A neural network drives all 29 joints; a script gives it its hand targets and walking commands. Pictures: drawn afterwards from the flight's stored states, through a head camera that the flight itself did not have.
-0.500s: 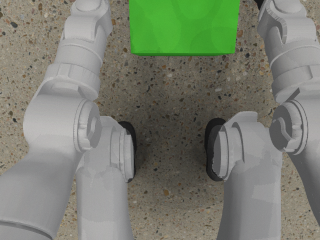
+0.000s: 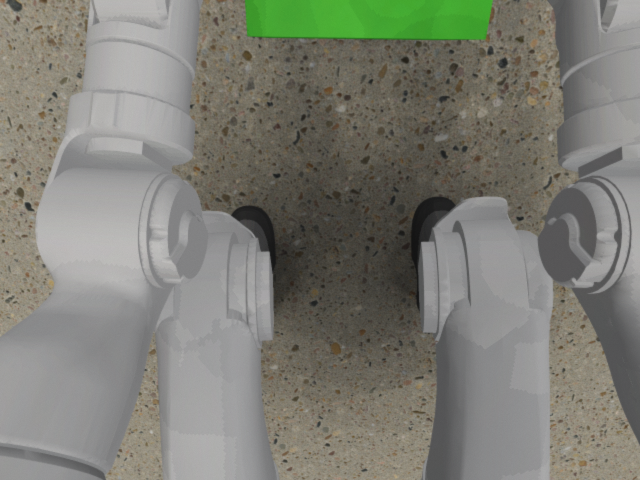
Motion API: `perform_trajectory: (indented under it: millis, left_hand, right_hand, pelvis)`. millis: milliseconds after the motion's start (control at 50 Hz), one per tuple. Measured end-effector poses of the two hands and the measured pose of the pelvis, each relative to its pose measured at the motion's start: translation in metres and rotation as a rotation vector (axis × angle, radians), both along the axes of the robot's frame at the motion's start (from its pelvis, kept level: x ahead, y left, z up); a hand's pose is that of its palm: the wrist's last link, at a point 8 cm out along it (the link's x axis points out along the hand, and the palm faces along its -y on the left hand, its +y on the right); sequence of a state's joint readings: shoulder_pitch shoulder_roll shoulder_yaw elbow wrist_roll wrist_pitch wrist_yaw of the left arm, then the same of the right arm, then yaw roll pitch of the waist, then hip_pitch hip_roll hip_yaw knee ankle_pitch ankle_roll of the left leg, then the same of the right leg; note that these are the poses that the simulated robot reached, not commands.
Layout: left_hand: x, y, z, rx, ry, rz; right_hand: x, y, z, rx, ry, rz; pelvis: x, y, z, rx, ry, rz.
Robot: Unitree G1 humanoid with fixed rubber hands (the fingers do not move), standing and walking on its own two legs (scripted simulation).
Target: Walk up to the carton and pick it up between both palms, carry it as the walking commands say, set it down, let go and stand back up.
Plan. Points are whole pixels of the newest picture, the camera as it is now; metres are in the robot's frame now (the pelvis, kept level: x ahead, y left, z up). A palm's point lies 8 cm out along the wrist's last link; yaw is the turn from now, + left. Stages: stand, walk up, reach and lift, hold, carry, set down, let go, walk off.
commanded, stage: reach and lift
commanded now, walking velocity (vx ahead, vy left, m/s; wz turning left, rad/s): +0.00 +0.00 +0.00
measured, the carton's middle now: out of the picture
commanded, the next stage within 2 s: none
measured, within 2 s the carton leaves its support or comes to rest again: neither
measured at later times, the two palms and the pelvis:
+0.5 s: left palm out of the picture +0.56 +0.11 -0.10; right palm out of the picture +0.54 -0.17 -0.11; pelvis -0.01 +0.00 +0.03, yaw +0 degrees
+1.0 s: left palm out of the picture +0.55 +0.11 -0.04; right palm out of the picture +0.52 -0.17 -0.05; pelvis -0.01 +0.00 +0.06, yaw +0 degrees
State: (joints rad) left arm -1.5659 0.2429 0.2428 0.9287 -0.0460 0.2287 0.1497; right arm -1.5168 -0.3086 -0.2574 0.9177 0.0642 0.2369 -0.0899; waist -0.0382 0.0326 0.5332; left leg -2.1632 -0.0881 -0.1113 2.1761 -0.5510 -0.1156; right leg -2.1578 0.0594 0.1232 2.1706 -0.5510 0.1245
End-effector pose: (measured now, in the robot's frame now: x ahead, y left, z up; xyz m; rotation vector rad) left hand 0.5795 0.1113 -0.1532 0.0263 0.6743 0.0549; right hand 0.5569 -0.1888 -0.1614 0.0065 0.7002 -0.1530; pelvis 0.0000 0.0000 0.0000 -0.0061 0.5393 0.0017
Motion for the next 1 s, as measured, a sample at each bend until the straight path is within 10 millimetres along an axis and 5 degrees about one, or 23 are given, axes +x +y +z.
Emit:
perform_trajectory:
  millis: [160, 640, 1000]
  left_hand:
    - [0.000, -0.004, 0.008, 0.052, 0.021, 0.036]
    - [-0.025, 0.000, 0.064, 0.071, -0.039, 0.129]
    - [-0.034, -0.005, 0.113, 0.066, -0.047, 0.125]
  right_hand:
    - [-0.005, 0.000, 0.004, 0.007, 0.022, 0.005]
    - [-0.023, 0.018, 0.064, -0.052, -0.041, -0.109]
    - [-0.035, 0.014, 0.111, -0.045, -0.049, -0.127]
  pelvis:
    - [0.006, 0.000, 0.009, 0.007, 0.007, -0.007]
    - [-0.013, 0.000, 0.032, 0.004, -0.058, -0.005]
    - [-0.015, -0.001, 0.064, 0.007, -0.101, -0.010]
